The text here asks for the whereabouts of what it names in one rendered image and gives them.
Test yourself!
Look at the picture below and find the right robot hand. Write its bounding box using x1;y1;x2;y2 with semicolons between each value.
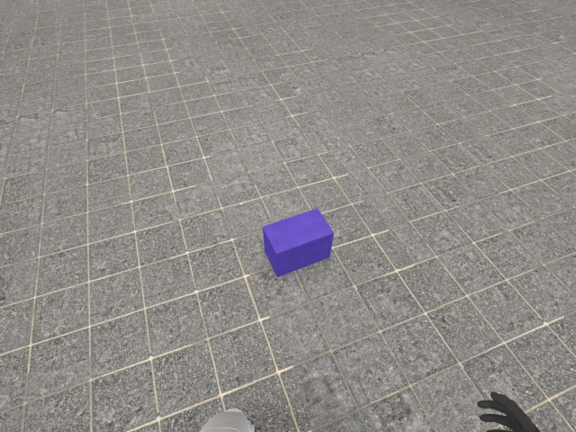
477;391;540;432

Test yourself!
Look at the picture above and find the robot left thigh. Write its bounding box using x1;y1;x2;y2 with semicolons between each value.
200;412;255;432

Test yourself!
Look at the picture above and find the robot left shin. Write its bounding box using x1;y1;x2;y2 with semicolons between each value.
226;409;248;420

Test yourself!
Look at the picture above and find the carton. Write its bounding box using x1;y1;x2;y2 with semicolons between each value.
263;208;334;277

